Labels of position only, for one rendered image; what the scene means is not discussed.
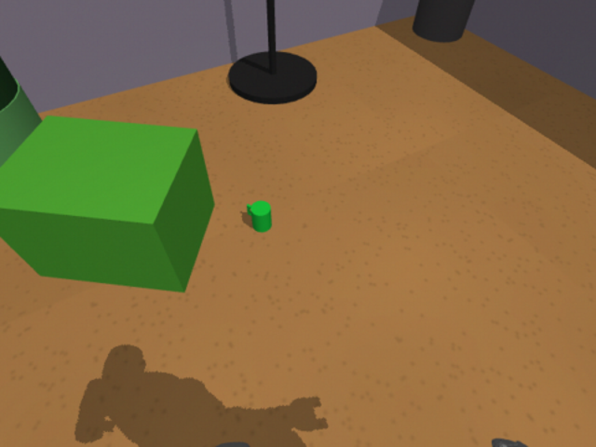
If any coat stand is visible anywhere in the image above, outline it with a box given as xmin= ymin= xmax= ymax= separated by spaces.
xmin=228 ymin=0 xmax=317 ymax=104

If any potted plant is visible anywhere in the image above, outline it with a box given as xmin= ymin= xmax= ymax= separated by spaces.
xmin=0 ymin=57 xmax=42 ymax=168

